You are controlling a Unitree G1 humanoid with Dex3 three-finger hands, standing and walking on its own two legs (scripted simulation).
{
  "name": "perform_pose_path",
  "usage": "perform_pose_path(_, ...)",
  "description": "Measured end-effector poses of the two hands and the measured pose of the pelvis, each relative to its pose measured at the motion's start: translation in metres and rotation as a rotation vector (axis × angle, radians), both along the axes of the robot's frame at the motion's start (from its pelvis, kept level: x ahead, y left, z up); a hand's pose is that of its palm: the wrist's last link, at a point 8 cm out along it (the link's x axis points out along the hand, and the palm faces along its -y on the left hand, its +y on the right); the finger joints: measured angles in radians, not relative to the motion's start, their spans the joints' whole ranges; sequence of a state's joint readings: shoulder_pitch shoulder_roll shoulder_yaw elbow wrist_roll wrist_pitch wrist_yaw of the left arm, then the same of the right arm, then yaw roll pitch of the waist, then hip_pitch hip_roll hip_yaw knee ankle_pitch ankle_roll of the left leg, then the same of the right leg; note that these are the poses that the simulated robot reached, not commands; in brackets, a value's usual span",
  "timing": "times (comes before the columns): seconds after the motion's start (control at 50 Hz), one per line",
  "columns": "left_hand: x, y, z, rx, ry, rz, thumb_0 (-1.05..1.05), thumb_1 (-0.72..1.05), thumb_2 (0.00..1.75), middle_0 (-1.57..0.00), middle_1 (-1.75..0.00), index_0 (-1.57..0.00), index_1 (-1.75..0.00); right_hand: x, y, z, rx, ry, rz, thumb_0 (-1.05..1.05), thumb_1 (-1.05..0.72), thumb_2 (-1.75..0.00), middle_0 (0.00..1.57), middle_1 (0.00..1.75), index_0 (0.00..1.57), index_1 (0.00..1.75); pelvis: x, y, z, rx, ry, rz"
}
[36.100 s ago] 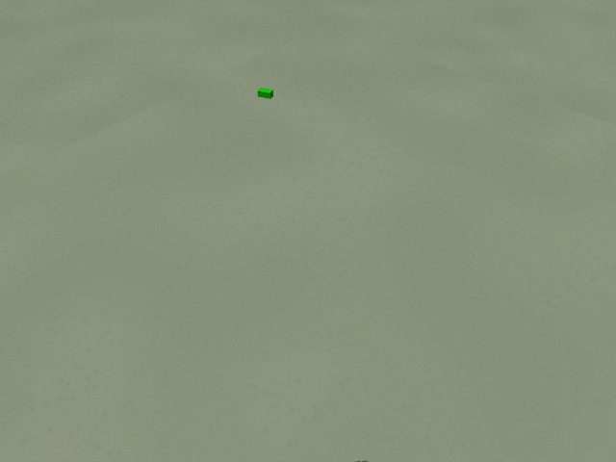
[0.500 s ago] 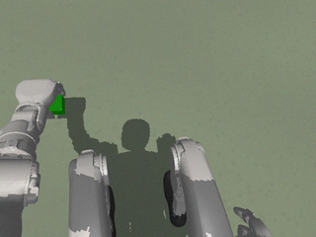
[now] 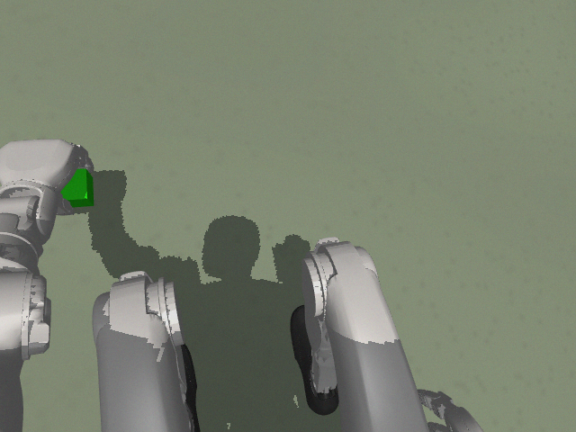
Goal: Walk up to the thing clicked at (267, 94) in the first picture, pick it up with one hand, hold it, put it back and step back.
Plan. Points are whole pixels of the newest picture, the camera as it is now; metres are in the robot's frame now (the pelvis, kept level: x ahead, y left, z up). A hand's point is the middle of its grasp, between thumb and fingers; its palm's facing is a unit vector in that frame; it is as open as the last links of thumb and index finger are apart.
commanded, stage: crouch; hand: left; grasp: from above
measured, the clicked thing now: (57, 189) +0.47 +0.27 -0.19
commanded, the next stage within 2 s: lower in 0.04 s
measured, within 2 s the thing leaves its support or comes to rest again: neither
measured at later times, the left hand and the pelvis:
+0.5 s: hand (67, 201) +0.46 +0.27 -0.21, palm faces -0.47 -0.04 -0.88, open 7.6 cm; pelvis +0.00 +0.00 -0.03, yaw -2 degrees
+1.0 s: hand (79, 202) +0.47 +0.27 -0.26, palm faces -0.47 -0.07 -0.88, open 7.6 cm; pelvis +0.01 +0.00 -0.05, yaw -4 degrees
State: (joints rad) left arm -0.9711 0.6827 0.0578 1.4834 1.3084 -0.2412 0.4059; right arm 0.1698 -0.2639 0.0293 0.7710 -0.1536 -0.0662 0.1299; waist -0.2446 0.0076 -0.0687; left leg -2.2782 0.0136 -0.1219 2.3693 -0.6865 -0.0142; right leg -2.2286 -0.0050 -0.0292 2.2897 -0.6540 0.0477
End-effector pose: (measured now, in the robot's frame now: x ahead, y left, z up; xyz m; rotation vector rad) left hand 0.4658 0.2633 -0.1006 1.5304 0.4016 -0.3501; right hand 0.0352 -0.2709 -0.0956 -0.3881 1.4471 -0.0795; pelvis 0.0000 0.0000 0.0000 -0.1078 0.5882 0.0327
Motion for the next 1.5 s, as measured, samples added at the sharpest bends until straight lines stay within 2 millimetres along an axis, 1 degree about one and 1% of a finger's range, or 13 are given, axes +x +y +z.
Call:
perform_pose_path(0.22,0.002,0.002,-0.016,-0.004,0.002,0.004,0.00,0.36,0.13,-0.98,-0.16,-0.98,-0.15,0.005,0.000,-0.005,-0.004,-0.002,0.022,0.00,-0.92,-0.91,0.20,0.29,0.20,0.29,0.002,0.001,-0.009,-0.010,-0.008,-0.004)
perform_pose_path(0.34,0.000,0.003,-0.031,-0.014,0.030,0.004,0.00,0.35,0.14,-0.99,-0.15,-0.99,-0.14,0.006,-0.001,-0.006,-0.018,0.000,0.040,0.00,-0.92,-0.90,0.20,0.29,0.20,0.29,0.002,0.002,-0.015,-0.019,-0.017,-0.009)
perform_pose_path(0.58,0.003,0.005,-0.061,-0.024,0.006,-0.005,0.00,0.35,0.14,-0.99,-0.15,-0.99,-0.15,-0.003,0.000,-0.010,-0.030,0.033,0.069,0.00,-0.92,-0.90,0.20,0.30,0.20,0.30,0.004,0.003,-0.030,-0.036,-0.033,-0.017)
perform_pose_path(0.82,0.007,0.005,-0.083,-0.036,0.013,0.036,0.00,0.35,0.14,-0.99,-0.15,-1.00,-0.14,-0.009,0.004,-0.017,-0.010,0.057,0.100,0.00,-0.91,-0.90,0.20,0.30,0.20,0.30,0.007,0.002,-0.040,-0.047,-0.044,-0.030)
perform_pose_path(1.0,0.011,0.005,-0.099,-0.045,0.014,0.030,0.00,0.34,0.14,-0.99,-0.14,-1.00,-0.13,-0.013,0.005,-0.017,-0.008,0.084,0.136,0.00,-0.90,-0.90,0.20,0.30,0.20,0.30,0.008,0.003,-0.047,-0.060,-0.063,-0.041)
perform_pose_path(1.18,0.009,0.003,-0.109,-0.051,0.009,0.019,0.00,0.34,0.14,-1.00,-0.12,-1.01,-0.11,-0.013,0.009,-0.013,-0.008,0.088,0.173,0.00,-0.91,-0.90,0.20,0.30,0.20,0.30,0.009,0.006,-0.050,-0.075,-0.080,-0.048)
perform_pose_path(1.5,0.012,0.003,-0.121,-0.057,-0.003,0.033,0.00,0.34,0.12,-1.01,-0.11,-1.02,-0.10,-0.007,0.020,-0.007,0.018,0.066,0.235,0.00,-0.91,-0.90,0.20,0.30,0.20,0.30,0.008,0.012,-0.051,-0.104,-0.096,-0.053)
